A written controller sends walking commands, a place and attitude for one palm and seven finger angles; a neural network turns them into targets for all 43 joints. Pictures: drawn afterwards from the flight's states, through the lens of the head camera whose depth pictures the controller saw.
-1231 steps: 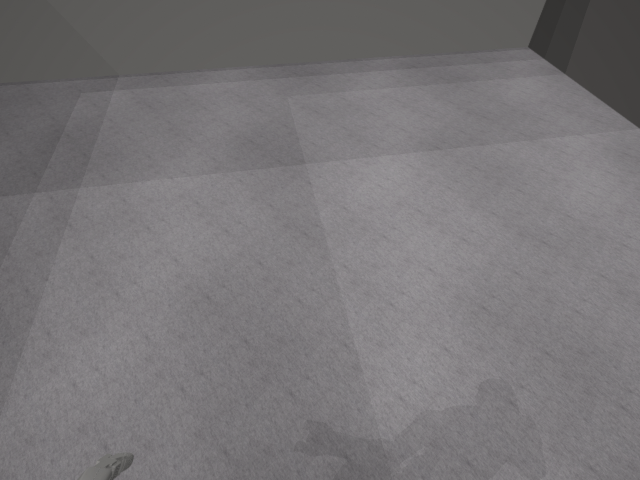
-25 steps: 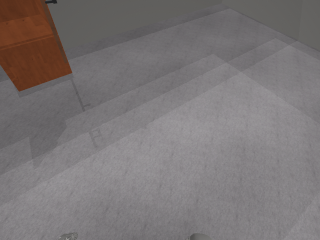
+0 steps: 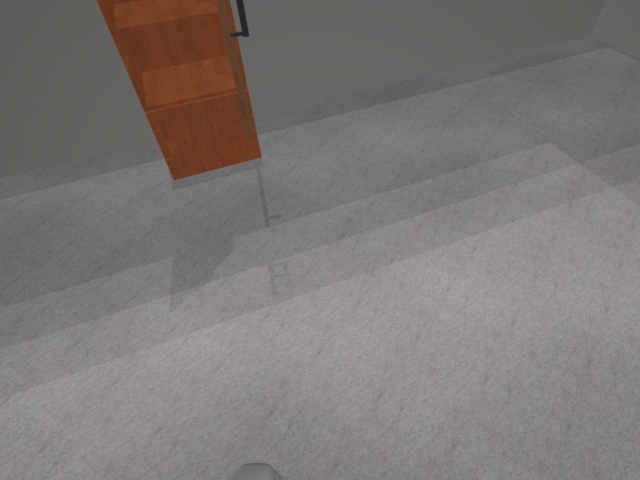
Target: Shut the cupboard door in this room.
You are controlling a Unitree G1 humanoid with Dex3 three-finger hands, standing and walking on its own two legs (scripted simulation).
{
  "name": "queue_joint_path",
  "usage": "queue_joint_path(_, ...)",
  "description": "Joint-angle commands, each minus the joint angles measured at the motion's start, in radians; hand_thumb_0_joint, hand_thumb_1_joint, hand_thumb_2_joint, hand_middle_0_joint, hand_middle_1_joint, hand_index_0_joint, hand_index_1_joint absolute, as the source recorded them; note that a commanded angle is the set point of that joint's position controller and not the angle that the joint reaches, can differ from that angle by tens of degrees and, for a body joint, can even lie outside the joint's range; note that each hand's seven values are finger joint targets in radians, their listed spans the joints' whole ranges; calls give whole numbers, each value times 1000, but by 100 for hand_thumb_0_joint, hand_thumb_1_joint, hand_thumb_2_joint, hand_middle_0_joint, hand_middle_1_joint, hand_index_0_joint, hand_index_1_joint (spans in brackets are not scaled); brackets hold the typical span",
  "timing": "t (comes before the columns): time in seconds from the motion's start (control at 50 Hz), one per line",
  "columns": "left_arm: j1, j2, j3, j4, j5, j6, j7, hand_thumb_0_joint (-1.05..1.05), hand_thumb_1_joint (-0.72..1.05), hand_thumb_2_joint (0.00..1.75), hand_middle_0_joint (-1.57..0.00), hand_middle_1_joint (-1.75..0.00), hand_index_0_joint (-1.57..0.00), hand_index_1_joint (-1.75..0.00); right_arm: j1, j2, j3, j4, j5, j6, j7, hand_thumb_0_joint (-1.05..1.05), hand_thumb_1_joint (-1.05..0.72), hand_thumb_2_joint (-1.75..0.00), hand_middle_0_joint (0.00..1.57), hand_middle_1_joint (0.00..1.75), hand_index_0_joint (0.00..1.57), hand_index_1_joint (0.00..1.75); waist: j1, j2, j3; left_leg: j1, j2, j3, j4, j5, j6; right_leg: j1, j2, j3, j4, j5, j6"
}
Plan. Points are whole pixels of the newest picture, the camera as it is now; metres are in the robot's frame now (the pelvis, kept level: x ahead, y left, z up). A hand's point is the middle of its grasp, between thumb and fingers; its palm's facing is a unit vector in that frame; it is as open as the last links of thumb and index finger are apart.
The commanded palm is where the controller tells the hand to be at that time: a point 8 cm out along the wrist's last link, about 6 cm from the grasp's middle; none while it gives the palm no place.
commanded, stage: turn or walk to find it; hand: left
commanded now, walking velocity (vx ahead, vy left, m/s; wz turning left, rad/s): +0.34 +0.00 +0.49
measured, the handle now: (235, 12) +1.39 +0.32 +0.06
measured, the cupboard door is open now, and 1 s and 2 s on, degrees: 81 81 81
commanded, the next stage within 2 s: stand and wait in 1.60 s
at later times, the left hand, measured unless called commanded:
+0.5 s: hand out of the picture +0.14 +0.31 -0.18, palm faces +0.22 -0.96 -0.18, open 7.4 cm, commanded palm none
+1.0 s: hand (181, 346) +0.37 +0.29 -0.17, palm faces +0.27 -0.93 -0.24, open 7.2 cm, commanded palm none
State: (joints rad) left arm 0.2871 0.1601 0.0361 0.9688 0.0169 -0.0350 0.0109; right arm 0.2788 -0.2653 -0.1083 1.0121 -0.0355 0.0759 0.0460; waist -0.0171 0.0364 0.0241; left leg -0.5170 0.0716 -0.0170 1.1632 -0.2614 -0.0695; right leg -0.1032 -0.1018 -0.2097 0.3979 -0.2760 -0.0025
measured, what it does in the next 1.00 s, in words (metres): walks ahead: left foot, then right foot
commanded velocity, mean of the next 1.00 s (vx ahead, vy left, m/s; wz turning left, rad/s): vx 0.37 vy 0.00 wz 0.17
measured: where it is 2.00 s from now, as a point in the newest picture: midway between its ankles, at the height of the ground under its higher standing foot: (281, 325)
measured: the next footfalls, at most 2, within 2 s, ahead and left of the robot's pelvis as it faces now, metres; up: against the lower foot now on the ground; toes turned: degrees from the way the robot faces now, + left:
left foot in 0.24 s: +0.13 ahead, +0.20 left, +0.00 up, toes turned +15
right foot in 0.76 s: +0.46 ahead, +0.01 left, +0.00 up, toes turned +4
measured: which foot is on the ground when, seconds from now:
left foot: up 0.00-0.22, down 0.24-0.78, up 0.80-1.00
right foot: down 0.00-0.26, up 0.28-0.74, down 0.76-1.00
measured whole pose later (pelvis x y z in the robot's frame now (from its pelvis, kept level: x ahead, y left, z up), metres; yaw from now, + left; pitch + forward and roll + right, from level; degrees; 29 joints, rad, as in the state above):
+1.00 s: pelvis +0.38 +0.09 -0.01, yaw +15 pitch -2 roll +0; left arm 0.25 0.16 0.05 1.06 0.02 -0.06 0.01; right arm 0.28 -0.19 -0.07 1.07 -0.02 -0.01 0.01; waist -0.03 0.04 0.07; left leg -0.54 0.11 0.02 1.18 -0.25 0.00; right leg -0.21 -0.04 -0.18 0.48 -0.24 -0.05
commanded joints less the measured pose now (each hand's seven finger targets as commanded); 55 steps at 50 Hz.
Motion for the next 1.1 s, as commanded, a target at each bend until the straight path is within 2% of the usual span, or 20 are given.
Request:
queue_joint_path(0.0,104,187,52,-8,14,-31,9,0,90,90,-20,-30,-20,-30,-186,-14,9,-124,4,-44,6,0,-90,-90,20,30,20,30,76,-188,99,-193,31,28,-125,-16,6,79,-274,196,-254,-142,-79)
queue_joint_path(0.14,146,217,57,38,22,-30,3,0,90,90,-20,-30,-20,-30,-251,18,40,-156,15,-79,14,0,-90,-90,20,30,20,30,84,-221,73,48,8,127,-500,-99,59,49,-298,73,-147,48,-79)
queue_joint_path(0.16,144,217,57,46,20,-28,0,0,90,90,-20,-30,-20,-30,-216,13,38,-146,14,-85,12,0,-90,-90,20,30,20,30,63,-202,50,140,-11,152,-552,-93,66,20,-290,57,-104,59,-69)
queue_joint_path(0.2,101,217,51,46,9,-26,-7,0,90,90,-20,-30,-20,-30,-2,-61,18,-85,7,-102,-2,0,-90,-90,20,30,20,30,-56,-69,-69,520,-48,172,-694,-20,84,-129,-215,-63,205,180,-12)
queue_joint_path(0.22,111,153,42,21,0,-24,-18,0,90,90,-20,-30,-20,-30,146,-187,-16,-46,1,-113,-16,0,-90,-90,20,30,20,30,-126,225,-174,746,166,-161,-775,-106,146,-355,-87,-100,540,-52,48)
queue_joint_path(0.24,39,124,23,-33,1,-22,-23,0,90,90,-20,-30,-20,-30,236,-268,-35,-12,13,-116,-33,0,-90,-90,20,30,20,30,-154,326,-172,809,332,-444,-885,-2,216,-605,-7,21,748,-337,67)
queue_joint_path(0.26,-26,148,25,-43,0,-15,-19,0,90,90,-20,-30,-20,-30,208,-261,-28,-2,21,-106,-43,0,-90,-90,20,30,20,30,-141,195,-121,731,362,-415,-904,-40,252,-620,-57,115,812,-301,46)
queue_joint_path(0.3,-39,122,29,-10,3,-13,-21,0,90,90,-20,-30,-20,-30,63,-165,-1,-35,19,-118,-54,0,-90,-90,20,30,20,30,-70,125,-5,543,300,-311,-916,29,248,-610,-95,153,850,-165,45)
queue_joint_path(0.34,15,107,26,35,13,-4,-29,0,90,90,-20,-30,-20,-30,5,-82,30,-36,18,-138,-55,0,-90,-90,20,30,20,30,-13,82,37,427,211,-159,-927,186,206,-507,-95,154,791,-60,52)
queue_joint_path(0.4,49,90,21,50,15,10,-30,0,90,90,-20,-30,-20,-30,20,-52,36,-16,24,-156,-56,0,-90,-90,20,30,20,30,22,66,35,435,170,-72,-955,291,208,-510,-73,139,767,31,70)
queue_joint_path(0.56,-210,95,22,-59,4,13,-40,0,90,90,-20,-30,-20,-30,115,-36,28,37,21,-169,-69,0,-90,-90,20,30,20,30,-6,65,131,499,184,-75,-980,394,246,-624,-74,148,521,143,72)
queue_joint_path(0.66,-257,86,22,-87,-2,-3,-42,0,90,90,-20,-30,-20,-30,145,-63,24,69,10,-163,-71,0,-90,-90,20,30,20,30,-9,74,104,498,181,-52,-890,563,226,-412,-8,99,283,93,19)
queue_joint_path(0.72,59,143,42,5,7,-29,-34,0,90,90,-20,-30,-20,-30,135,-84,20,77,18,-159,-70,0,-90,-90,20,30,20,30,134,-25,-72,435,111,-6,-494,715,164,17,52,76,133,155,-16)
queue_joint_path(0.74,215,236,66,55,22,-45,-23,0,90,90,-20,-30,-20,-30,166,-42,25,68,29,-159,-57,0,-90,-90,20,30,20,30,183,-202,-206,220,9,58,-182,391,124,297,-149,285,104,212,-71)
queue_joint_path(0.76,273,327,81,82,7,-42,-12,0,90,90,-20,-30,-20,-30,223,11,38,41,35,-155,-56,0,-90,-90,20,30,20,30,148,-390,-296,-6,-134,35,123,-275,91,418,-396,685,-5,375,-162)
queue_joint_path(0.78,205,304,79,67,-9,-33,-7,0,90,90,-20,-30,-20,-30,151,-7,35,35,38,-144,-60,0,-90,-90,20,30,20,30,146,-234,-189,-40,-67,-54,229,-272,115,287,-402,670,-79,209,-195)
queue_joint_path(0.82,36,211,56,32,-5,-37,-8,0,90,90,-20,-30,-20,-30,62,26,33,29,28,-137,-46,0,-90,-90,20,30,20,30,91,-110,-11,-95,14,-47,246,-95,114,33,-322,560,-145,-72,-150)
queue_joint_path(0.86,-57,144,37,21,-2,-41,-4,0,90,90,-20,-30,-20,-30,82,55,35,43,15,-113,-40,0,-90,-90,20,30,20,30,23,-111,46,-19,51,-37,168,-12,98,-158,-259,382,-190,-107,-103)
queue_joint_path(0.92,-34,110,28,41,6,-47,-3,0,90,90,-20,-30,-20,-30,117,75,38,50,6,-89,-34,0,-90,-90,20,30,20,30,-10,-184,47,7,57,14,46,28,63,-229,-198,230,-217,-45,-83)
queue_joint_path(1.08,109,129,30,114,4,-61,-3,0,90,90,-20,-30,-20,-30,-139,88,49,-39,11,-109,-10,0,-90,-90,20,30,20,30,55,-132,89,-51,60,101,-399,96,37,-36,-195,173,-216,144,-126)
